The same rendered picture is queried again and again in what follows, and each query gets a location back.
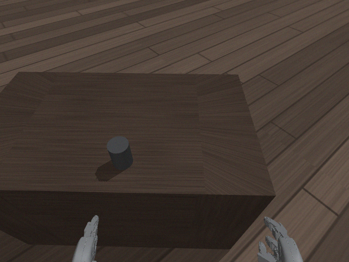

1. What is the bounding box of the right robot hand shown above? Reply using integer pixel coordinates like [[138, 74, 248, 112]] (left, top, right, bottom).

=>
[[257, 217, 303, 262]]

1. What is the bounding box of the can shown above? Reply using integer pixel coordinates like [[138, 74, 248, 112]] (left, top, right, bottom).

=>
[[107, 136, 133, 170]]

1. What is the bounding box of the left robot hand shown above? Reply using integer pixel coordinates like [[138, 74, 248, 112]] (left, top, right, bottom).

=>
[[72, 215, 99, 262]]

